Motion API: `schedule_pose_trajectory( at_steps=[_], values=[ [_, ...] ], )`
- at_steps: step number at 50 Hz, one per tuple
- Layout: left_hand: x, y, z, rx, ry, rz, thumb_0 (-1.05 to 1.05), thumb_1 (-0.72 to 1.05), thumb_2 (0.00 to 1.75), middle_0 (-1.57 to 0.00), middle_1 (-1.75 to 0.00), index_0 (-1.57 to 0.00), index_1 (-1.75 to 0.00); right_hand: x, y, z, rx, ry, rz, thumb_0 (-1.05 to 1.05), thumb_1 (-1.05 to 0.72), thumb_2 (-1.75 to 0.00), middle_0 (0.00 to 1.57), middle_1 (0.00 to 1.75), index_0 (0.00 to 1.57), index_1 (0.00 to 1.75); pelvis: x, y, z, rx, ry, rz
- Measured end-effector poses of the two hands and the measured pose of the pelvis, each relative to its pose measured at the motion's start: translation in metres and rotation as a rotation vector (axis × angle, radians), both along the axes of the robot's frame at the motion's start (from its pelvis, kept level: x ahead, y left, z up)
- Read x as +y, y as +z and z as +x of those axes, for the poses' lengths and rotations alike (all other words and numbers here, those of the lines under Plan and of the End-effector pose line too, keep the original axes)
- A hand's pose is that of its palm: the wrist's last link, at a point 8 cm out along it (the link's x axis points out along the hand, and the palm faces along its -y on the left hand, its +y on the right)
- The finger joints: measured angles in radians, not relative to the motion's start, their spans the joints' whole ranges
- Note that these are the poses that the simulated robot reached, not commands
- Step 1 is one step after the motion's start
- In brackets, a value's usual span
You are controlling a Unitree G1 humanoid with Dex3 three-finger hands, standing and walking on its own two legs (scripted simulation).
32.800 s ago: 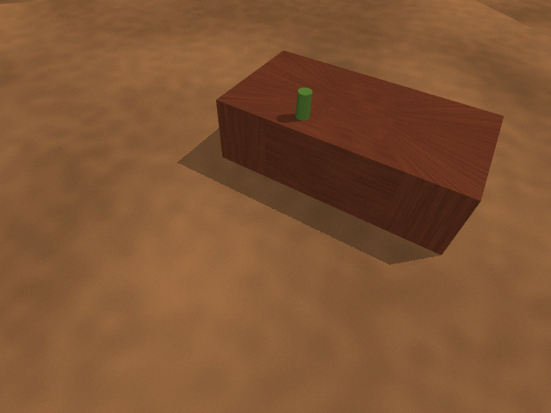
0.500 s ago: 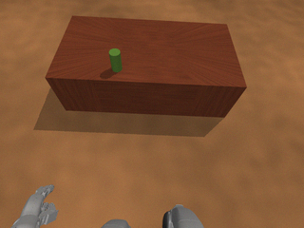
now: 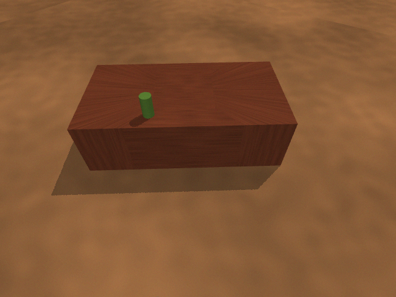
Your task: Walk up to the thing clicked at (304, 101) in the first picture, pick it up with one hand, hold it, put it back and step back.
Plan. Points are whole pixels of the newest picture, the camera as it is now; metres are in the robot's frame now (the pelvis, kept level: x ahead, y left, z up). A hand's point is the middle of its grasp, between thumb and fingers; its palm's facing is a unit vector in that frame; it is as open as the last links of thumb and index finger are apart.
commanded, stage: step back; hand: left
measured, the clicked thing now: (146, 105) +1.06 +0.33 -0.34
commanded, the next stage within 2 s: stand in 0.76 s
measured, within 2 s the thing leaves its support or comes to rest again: neither
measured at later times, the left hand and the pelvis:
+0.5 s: hand out of the picture +0.10 +0.27 -0.15, palm faces +0.06 -0.93 -0.36, open 7.4 cm; pelvis +0.02 +0.00 +0.00, yaw +3 degrees
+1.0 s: hand out of the picture +0.11 +0.27 -0.14, palm faces +0.04 -0.94 -0.33, open 7.4 cm; pelvis +0.03 +0.02 +0.01, yaw +2 degrees
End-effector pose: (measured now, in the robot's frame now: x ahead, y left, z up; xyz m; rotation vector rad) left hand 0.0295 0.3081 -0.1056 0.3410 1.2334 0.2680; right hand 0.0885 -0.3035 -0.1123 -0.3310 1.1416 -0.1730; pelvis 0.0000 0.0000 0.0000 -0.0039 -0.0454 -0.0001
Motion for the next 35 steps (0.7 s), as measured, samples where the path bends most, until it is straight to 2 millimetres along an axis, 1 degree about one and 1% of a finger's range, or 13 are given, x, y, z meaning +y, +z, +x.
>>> schedule_pose_trajectory(
  at_steps=[4,7,10,13,16,19,22,25,30,35],
  values=[
    [0.011,0.000,0.003,-0.035,0.011,-0.002,0.01,0.90,0.90,-0.20,-0.30,-0.21,-0.30,0.006,-0.007,-0.021,0.071,0.015,-0.009,0.00,-0.90,-0.90,0.20,0.30,0.20,0.30,0.008,-0.003,-0.004,0.009,0.041,-0.003],
    [0.019,-0.003,0.008,-0.036,0.004,-0.006,0.01,0.90,0.90,-0.20,-0.30,-0.20,-0.30,0.016,-0.005,-0.031,0.085,0.005,-0.007,0.00,-0.90,-0.90,0.20,0.30,0.20,0.30,0.013,-0.001,-0.007,-0.001,0.025,0.038],
    [0.021,-0.003,0.016,-0.026,-0.012,-0.013,0.01,0.90,0.90,-0.20,-0.30,-0.20,-0.30,0.020,0.000,-0.039,0.073,-0.008,0.001,0.00,-0.90,-0.90,0.20,0.30,0.20,0.30,0.013,0.002,-0.007,0.006,0.023,0.020],
    [0.019,-0.001,0.030,-0.044,-0.033,-0.014,0.01,0.90,0.90,-0.20,-0.30,-0.20,-0.30,0.016,0.004,-0.044,0.075,-0.018,-0.004,0.00,-0.90,-0.90,0.20,0.30,0.20,0.30,0.008,0.004,-0.006,0.009,0.014,0.013],
    [0.014,0.000,0.042,-0.074,-0.042,-0.004,0.01,0.90,0.90,-0.20,-0.30,-0.20,-0.30,0.005,0.000,-0.043,0.086,-0.030,-0.011,0.00,-0.90,-0.90,0.20,0.30,0.20,0.30,0.001,0.000,-0.003,0.006,0.015,0.006],
    [0.006,0.000,0.047,-0.101,-0.033,-0.002,0.00,0.90,0.90,-0.20,-0.30,-0.20,-0.30,-0.003,-0.004,-0.034,0.094,-0.033,-0.022,0.00,-0.90,-0.90,0.20,0.30,0.20,0.30,-0.002,-0.002,0.001,-0.001,0.032,-0.023],
    [0.002,0.000,0.050,-0.104,-0.015,-0.014,0.00,0.90,0.90,-0.20,-0.30,-0.20,-0.30,-0.003,-0.002,-0.020,0.084,-0.017,-0.026,0.00,-0.90,-0.90,0.20,0.30,0.20,0.30,-0.001,0.000,0.009,0.001,0.038,-0.005],
    [0.003,-0.003,0.057,-0.107,0.000,-0.029,0.00,0.90,0.90,-0.20,-0.30,-0.20,-0.30,-0.001,-0.001,-0.005,0.070,0.006,-0.034,0.00,-0.90,-0.90,0.20,0.30,0.20,0.30,0.004,-0.001,0.018,0.005,0.059,-0.007],
    [0.005,-0.009,0.073,-0.104,0.017,-0.059,0.01,0.90,0.90,-0.20,-0.30,-0.20,-0.30,0.012,0.003,0.015,0.060,0.022,-0.036,0.00,-0.91,-0.90,0.20,0.30,0.20,0.30,0.010,0.000,0.029,0.007,0.051,0.008],
    [0.007,-0.011,0.084,-0.095,0.017,-0.067,0.00,0.90,0.90,-0.20,-0.30,-0.20,-0.30,0.026,0.008,0.042,0.044,0.044,-0.022,0.00,-0.90,-0.90,0.20,0.30,0.20,0.30,0.010,0.004,0.037,0.019,0.054,-0.006]
  ],
)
